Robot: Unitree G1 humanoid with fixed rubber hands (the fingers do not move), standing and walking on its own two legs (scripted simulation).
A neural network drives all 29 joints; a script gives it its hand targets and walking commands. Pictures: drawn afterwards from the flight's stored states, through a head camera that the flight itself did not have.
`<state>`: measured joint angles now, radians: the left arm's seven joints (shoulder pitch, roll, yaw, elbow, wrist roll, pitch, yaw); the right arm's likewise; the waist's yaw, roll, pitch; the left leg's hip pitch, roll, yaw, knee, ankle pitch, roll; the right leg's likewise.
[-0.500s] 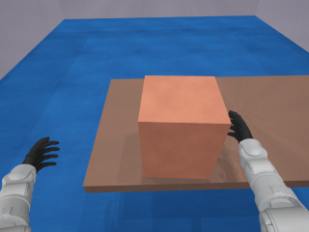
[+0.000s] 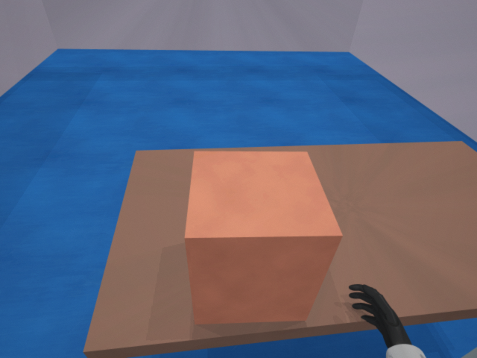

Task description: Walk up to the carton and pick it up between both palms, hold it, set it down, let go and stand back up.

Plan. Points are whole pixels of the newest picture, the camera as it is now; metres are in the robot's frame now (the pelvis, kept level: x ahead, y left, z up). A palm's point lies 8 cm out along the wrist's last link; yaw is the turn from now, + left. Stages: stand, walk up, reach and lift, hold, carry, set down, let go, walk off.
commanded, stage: stand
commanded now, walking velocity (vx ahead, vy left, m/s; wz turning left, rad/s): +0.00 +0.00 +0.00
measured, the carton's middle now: (251, 237) +0.35 -0.01 +0.06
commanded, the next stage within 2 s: none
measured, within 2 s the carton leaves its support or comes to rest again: neither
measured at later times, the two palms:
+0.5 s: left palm out of the picture +0.01 +0.31 -0.12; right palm out of the picture -0.08 -0.25 -0.11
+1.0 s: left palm out of the picture -0.06 +0.24 -0.14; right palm out of the picture -0.21 -0.18 -0.14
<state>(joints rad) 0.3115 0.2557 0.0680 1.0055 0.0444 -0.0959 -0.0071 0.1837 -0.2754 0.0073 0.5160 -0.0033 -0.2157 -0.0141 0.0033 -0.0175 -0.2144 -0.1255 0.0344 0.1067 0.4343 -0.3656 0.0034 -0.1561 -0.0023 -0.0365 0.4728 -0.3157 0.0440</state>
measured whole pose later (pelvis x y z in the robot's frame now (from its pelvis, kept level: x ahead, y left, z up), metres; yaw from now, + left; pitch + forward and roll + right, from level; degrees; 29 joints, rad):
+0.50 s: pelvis -0.01 +0.04 +0.01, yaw +0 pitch +2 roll -2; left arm 0.37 0.29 0.00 0.98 0.03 -0.02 0.02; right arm 0.51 -0.33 0.01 0.99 -0.03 -0.01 -0.03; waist -0.05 0.02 -0.08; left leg -0.02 -0.01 0.17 0.35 -0.29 0.03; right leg -0.05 -0.06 -0.04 0.38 -0.23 0.06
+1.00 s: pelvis -0.07 +0.03 +0.00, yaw -2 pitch -4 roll +0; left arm 0.34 0.16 -0.08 1.10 0.03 0.03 0.04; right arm 0.53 -0.19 0.04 1.20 -0.04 0.01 -0.01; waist -0.06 0.01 -0.04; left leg 0.03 -0.03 0.17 0.31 -0.28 0.07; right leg -0.01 -0.08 -0.04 0.36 -0.27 0.06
